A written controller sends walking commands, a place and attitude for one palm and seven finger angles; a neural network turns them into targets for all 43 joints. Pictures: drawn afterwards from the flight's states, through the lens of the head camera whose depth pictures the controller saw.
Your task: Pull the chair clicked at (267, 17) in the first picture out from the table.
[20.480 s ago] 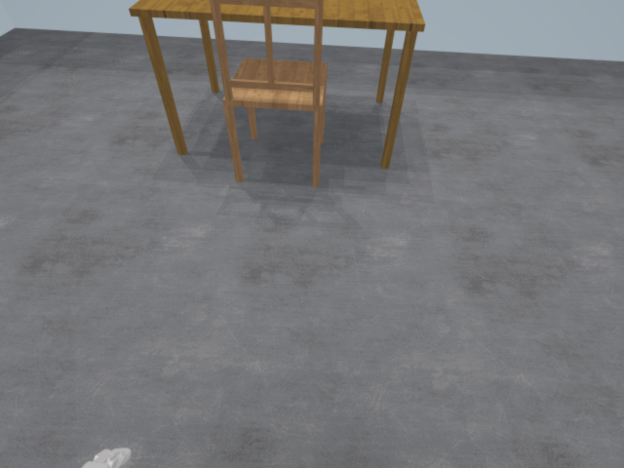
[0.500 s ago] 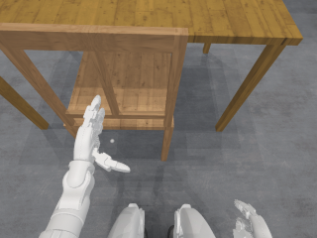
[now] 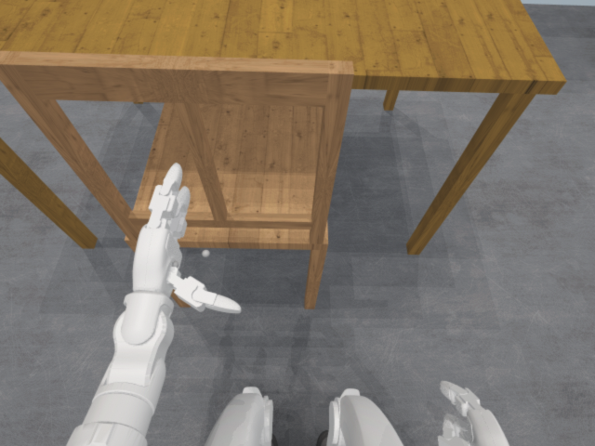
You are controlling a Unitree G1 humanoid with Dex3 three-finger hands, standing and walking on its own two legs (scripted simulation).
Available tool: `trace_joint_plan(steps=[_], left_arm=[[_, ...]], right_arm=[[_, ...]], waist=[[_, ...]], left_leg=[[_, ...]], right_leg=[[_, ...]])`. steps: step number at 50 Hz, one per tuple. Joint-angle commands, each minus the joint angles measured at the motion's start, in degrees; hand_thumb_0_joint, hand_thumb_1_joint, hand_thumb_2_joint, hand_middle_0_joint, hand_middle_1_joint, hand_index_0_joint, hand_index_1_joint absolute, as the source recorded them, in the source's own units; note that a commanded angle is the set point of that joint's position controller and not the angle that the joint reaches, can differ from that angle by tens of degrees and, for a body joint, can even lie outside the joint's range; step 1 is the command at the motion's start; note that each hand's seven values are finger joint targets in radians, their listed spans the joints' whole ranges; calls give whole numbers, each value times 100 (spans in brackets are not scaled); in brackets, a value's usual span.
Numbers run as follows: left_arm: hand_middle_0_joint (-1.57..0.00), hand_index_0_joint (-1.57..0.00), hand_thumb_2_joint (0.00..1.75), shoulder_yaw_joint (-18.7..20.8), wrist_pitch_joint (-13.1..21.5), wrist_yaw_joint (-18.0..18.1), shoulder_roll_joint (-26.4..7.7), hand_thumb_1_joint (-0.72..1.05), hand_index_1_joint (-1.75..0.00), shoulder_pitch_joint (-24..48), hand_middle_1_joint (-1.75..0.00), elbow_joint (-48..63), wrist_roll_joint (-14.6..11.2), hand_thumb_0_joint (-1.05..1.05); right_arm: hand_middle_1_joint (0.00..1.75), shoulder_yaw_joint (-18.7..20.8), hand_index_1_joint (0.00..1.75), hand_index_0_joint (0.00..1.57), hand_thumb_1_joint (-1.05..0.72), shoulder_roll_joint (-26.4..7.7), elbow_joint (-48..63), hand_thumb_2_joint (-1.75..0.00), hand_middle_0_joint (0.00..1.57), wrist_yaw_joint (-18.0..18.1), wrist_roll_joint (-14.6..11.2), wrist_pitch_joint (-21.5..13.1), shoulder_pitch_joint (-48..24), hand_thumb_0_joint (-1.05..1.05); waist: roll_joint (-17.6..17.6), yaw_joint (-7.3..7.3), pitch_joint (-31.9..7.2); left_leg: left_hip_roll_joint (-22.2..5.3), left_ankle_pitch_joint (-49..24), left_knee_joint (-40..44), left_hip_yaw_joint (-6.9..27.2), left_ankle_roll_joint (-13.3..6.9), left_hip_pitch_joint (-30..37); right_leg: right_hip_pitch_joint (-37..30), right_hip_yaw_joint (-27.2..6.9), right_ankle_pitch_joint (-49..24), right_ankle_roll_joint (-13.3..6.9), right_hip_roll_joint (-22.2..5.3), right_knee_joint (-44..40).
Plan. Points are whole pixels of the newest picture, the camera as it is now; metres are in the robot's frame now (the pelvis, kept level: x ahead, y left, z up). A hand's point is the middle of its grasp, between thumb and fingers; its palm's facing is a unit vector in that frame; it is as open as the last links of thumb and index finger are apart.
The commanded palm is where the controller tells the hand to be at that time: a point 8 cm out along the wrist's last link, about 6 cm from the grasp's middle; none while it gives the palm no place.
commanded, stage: aim the fingers beside a spindle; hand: left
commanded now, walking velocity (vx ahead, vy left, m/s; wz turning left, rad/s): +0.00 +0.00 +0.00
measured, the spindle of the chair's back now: (206, 169) +0.51 +0.15 +0.01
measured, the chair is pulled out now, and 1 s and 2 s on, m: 0.00 -0.01 -0.01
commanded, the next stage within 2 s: push the fingers through the gap in 0.36 s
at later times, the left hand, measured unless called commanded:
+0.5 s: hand (213, 269) +0.34 +0.12 +0.01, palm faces -0.05 -1.00 +0.01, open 16.9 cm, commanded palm +0.33 +0.18 +0.02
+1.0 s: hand (214, 232) +0.40 +0.13 +0.01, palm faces +0.00 -1.00 -0.06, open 16.9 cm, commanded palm +0.38 +0.18 +0.02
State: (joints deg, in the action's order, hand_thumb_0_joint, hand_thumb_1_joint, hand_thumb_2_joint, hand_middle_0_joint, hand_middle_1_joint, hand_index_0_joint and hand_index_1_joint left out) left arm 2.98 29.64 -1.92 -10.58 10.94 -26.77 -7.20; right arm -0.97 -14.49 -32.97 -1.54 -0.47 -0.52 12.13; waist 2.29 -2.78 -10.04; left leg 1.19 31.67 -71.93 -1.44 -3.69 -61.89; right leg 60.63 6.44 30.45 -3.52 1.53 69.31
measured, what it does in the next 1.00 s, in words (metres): stands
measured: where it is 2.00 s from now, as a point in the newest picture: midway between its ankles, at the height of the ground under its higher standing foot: outside the picture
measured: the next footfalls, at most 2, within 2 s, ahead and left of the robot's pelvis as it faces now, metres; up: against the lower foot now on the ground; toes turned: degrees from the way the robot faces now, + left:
none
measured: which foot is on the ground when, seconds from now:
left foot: down 0.00-1.00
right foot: down 0.00-1.00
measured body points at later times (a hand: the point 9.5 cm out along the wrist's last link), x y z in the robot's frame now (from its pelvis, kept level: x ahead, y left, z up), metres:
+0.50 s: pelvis +0.00 +0.01 +0.00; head +0.12 +0.02 +0.44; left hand +0.34 +0.18 +0.01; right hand +0.15 -0.24 -0.11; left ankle +0.02 +0.08 -0.63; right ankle +0.02 -0.09 -0.63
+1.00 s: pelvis +0.00 +0.01 +0.00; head +0.11 +0.02 +0.43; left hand +0.39 +0.18 +0.02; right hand +0.11 -0.25 -0.12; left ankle +0.02 +0.08 -0.63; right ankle +0.02 -0.09 -0.63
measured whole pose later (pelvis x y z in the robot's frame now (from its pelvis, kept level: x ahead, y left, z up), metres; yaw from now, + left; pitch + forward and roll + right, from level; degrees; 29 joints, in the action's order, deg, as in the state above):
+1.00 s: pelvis +0.00 +0.01 +0.00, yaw -1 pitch +23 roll -3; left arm 5.9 28.4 1.0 -10.8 22.4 -39.4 -4.8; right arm -1.2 -14.2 -34.3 -2.0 0.1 0.7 13.8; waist 2.3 -4.8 -9.6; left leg 1.2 31.7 -72.8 -1.9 -4.3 -64.1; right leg 62.9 6.0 30.2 -3.0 1.5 70.0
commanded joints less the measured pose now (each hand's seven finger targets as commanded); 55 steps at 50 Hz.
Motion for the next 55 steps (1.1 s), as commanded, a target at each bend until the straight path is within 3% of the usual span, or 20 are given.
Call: trace_joint_plan(steps=[1, 4, 7, 9, 11, 13, 15, 17, 21, 23, 26, 28, 31, 37, 41, 46, 48, 51, 52, 55], left_arm=[[-6, -6, 30, 217, -127, -138, -319, -50, -8, 929, -8, 12, -85, 0], [-6, -6, 30, 410, 194, -88, -649, -50, -8, 1528, -8, 1287, -145, 0], [-6, -6, 30, 535, 547, 135, -846, -50, -8, 1360, -8, 2475, -190, 0], [-6, -6, 30, 503, 569, 230, -795, -50, -8, 1108, -8, 2329, -162, 0], [-6, -6, 30, 422, 399, 232, -677, -50, -8, 800, -8, 1546, -50, 0], [-6, -6, 30, 120, 124, 106, -309, -50, -8, 689, -8, 557, 34, 0], [-6, -6, 30, -150, -103, -81, 16, -50, -8, 668, -8, 58, 3, 0], [-6, -6, 30, -184, -156, -228, 80, -50, -8, 672, -8, 196, -88, 0], [-6, -6, 30, 276, 292, -100, -627, -50, -8, 1435, -8, 1964, -230, 0], [-6, -6, 30, 523, 554, 129, -885, -50, -8, 1186, -8, 2725, -199, 0], [-6, -6, 30, 374, 613, 362, -671, -50, -8, 1086, -8, 2007, -18, 0], [-6, -6, 30, 182, 434, 349, -400, -50, -8, 1234, -8, 941, 120, 0], [-6, -6, 30, -11, 72, 121, -206, -50, -8, 1418, -8, 113, 173, 0], [-6, -6, 30, 296, 60, -29, -579, -50, -8, 2419, -8, 1301, -159, 0], [-6, -6, 30, 454, 348, 278, -732, -50, -8, 2468, -8, 1227, -60, 0], [-6, -6, 30, 541, 104, 392, -617, -50, -8, 2288, -8, -611, 245, 0], [-6, -6, 30, 536, 169, 348, -689, -50, -8, 2967, -8, -389, 230, 0], [-6, -6, 30, 617, 377, 277, -846, -50, -8, 3574, -8, 171, 117, 0], [-6, -6, 30, 742, 444, 254, -959, -50, -8, 3574, -8, 259, 75, 0], [-6, -6, 30, 854, 551, 194, -1093, -50, -8, 3700, -8, 108, 16, 0]], right_arm=[[30, 310, 30, 20, -90, -855, 732, -90, 20, 62, -46, -135, 109, 0], [30, 344, 30, 20, -90, -786, 874, -90, 20, 92, 5, -188, 89, 0], [30, 375, 30, 20, -90, -725, 907, -90, 20, 81, 58, -269, 146, 0], [30, 364, 30, 20, -90, -714, 791, -90, 20, 66, 71, -288, 167, 0], [30, 345, 30, 20, -90, -731, 691, -90, 20, 55, 64, -242, 202, 0], [30, 325, 30, 20, -90, -781, 618, -90, 20, 32, 29, -172, 188, 0], [30, 317, 30, 20, -90, -829, 666, -90, 20, 23, -37, -132, 160, 0], [30, 329, 30, 20, -90, -843, 794, -90, 20, 19, -75, -127, 119, 0], [30, 382, 30, 20, -90, -804, 901, -90, 20, 88, 3, -205, 127, 0], [30, 382, 30, 20, -90, -713, 901, -90, 20, 93, 50, -266, 152, 0], [30, 352, 30, 20, -90, -703, 651, -90, 20, 54, 114, -273, 180, 0], [30, 328, 30, 20, -90, -730, 516, -90, 20, 26, 111, -215, 160, 0], [30, 326, 30, 20, -90, -832, 588, -90, 20, 25, 29, -133, 139, 0], [30, 377, 30, 20, -90, -854, 706, -90, 20, 125, 8, -154, 271, 0], [30, 359, 30, 20, -90, -815, 526, -90, 20, 117, 81, -221, 365, 0], [30, 325, 30, 20, -90, -838, 412, -90, 20, 15, 83, -64, 438, 0], [30, 339, 30, 20, -90, -843, 448, -90, 20, 31, 72, -38, 443, 0], [30, 350, 30, 20, -90, -838, 477, -90, 20, 71, 84, -94, 476, 0], [30, 357, 30, 20, -90, -841, 444, -90, 20, 76, 90, -114, 523, 0], [30, 352, 30, 20, -90, -839, 306, -90, 20, 100, 109, -161, 611, 0]], waist=[[-474, -179, -1354], [222, 3, -2431], [586, 120, -3287], [374, 11, -2992], [-91, -153, -2304], [-475, -318, -1467], [-643, -335, -1151], [-395, -228, -1418], [313, -27, -2668], [633, 125, -3143], [237, -149, -2462], [-221, -366, -1639], [-261, -401, -1274], [468, -175, -2919], [292, -231, -2816], [-353, -379, -1573], [-271, -452, -1824], [320, -407, -2501], [361, -337, -2751], [294, -415, -2872]], left_leg=[[-37, -947, 930, 455, 171, 672], [-52, -1598, 870, 447, 199, 1314], [-130, -2586, 929, 564, 295, 2300], [-169, -2682, 942, 603, 305, 2247], [-155, -2254, 925, 567, 229, 1625], [-142, -1535, 914, 560, 206, 1012], [-90, -1100, 957, 542, 183, 761], [-64, -1196, 991, 496, 177, 952], [-121, -2079, 923, 581, 242, 1851], [-148, -2707, 989, 616, 341, 2447], [-188, -2584, 820, 672, 304, 1946], [-158, -1773, 735, 633, 238, 1189], [-110, -1057, 893, 625, 202, 947], [-170, -2176, 976, 753, 319, 2272], [-215, -2549, 898, 816, 377, 2247], [-112, -1398, 910, 610, 231, 936], [-85, -1229, 885, 562, 202, 949], [-101, -1567, 867, 577, 232, 1481], [-111, -1730, 860, 590, 252, 1646], [-136, -2017, 797, 595, 265, 1706]], right_leg=[[-1084, -651, -828, 176, -84, -1079], [-1379, -720, -1433, 149, -104, -877], [-1524, -638, -2069, 148, -66, -740], [-1450, -586, -2116, 171, -49, -772], [-1398, -574, -1920, 200, -31, -838], [-1041, -535, -1425, 221, -36, -920], [-948, -547, -1039, 198, -49, -1031], [-1043, -560, -1093, 164, -76, -1045], [-1285, -597, -1705, 140, -69, -807], [-1432, -589, -2047, 127, -61, -755], [-1000, -524, -1920, 169, -31, -658], [-738, -509, -1442, 207, -31, -720], [-592, -498, -832, 169, -43, -914], [-940, -502, -1540, 146, -44, -821], [-838, -460, -1742, 170, -2, -691], [-765, -495, -1146, 181, -2, -850], [-874, -584, -1064, 199, -33, -912], [-956, -642, -1279, 172, -22, -873], [-1032, -648, -1386, 167, -15, -852], [-1114, -649, -1683, 187, 7, -817]])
